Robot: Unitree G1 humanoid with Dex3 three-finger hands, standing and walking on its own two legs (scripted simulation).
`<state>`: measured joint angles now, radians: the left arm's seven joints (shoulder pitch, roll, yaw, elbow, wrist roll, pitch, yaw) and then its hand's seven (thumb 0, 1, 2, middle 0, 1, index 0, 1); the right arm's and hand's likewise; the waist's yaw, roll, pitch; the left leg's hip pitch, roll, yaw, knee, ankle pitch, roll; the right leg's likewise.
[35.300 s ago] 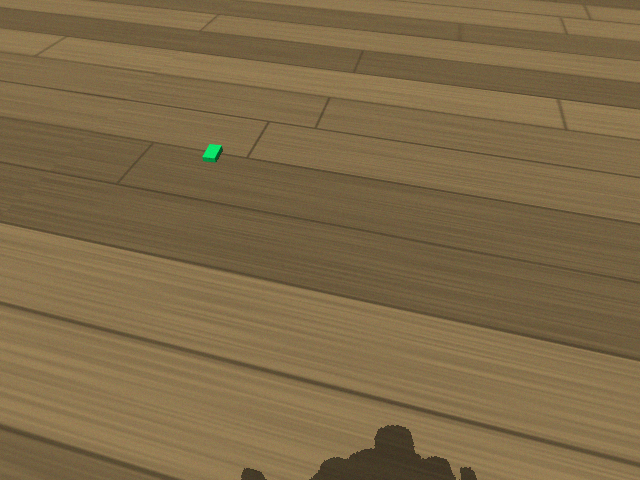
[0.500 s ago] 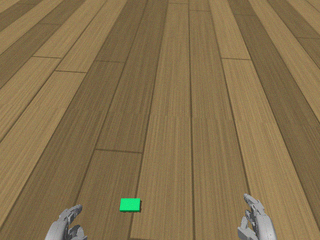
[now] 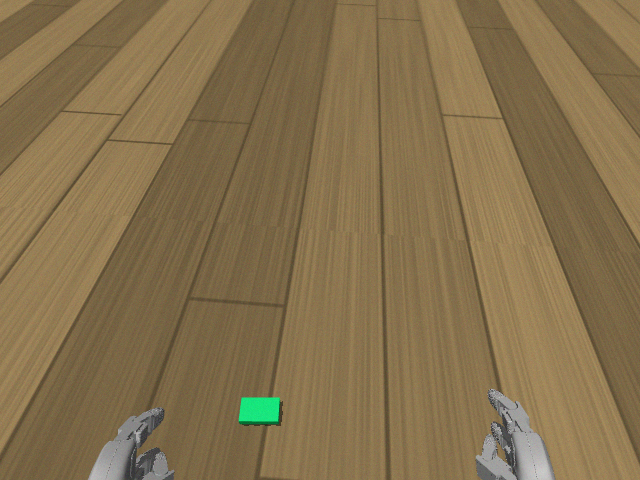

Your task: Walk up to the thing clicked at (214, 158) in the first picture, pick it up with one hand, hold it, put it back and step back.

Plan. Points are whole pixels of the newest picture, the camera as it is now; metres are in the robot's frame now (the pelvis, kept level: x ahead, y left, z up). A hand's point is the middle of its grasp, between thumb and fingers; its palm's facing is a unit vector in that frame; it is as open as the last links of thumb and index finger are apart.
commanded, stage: home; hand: left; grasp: from above
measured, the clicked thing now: (260, 410) +0.45 +0.16 -0.70
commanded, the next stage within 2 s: stand in 0.52 s
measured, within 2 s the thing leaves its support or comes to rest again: neither
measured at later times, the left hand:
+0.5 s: hand out of the picture +0.16 +0.18 -0.05, palm faces +0.04 -0.98 -0.21, open 7.4 cm
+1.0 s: hand out of the picture +0.09 +0.23 -0.10, palm faces +0.02 -0.94 -0.33, open 7.4 cm
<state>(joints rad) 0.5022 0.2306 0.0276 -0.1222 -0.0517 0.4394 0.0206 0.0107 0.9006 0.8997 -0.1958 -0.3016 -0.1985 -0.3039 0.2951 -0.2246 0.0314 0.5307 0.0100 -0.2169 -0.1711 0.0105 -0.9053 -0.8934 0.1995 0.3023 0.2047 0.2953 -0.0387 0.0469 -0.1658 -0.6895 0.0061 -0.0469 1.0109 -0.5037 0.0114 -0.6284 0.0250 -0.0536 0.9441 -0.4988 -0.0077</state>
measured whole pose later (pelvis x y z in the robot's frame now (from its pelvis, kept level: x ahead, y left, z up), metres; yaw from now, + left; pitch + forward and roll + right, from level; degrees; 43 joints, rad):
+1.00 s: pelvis -0.01 +0.00 +0.04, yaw -1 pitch -1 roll +0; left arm 0.22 0.28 0.04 0.83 0.05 0.03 0.03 0.01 0.90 0.90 -0.20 -0.30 -0.20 -0.30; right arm 0.19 -0.28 -0.04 0.93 -0.06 -0.02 -0.01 0.01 -0.91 -0.89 0.20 0.30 0.20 0.30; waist 0.02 0.00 0.03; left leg -0.29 -0.02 0.00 0.63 -0.32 0.02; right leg -0.27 -0.01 0.00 0.64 -0.35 0.00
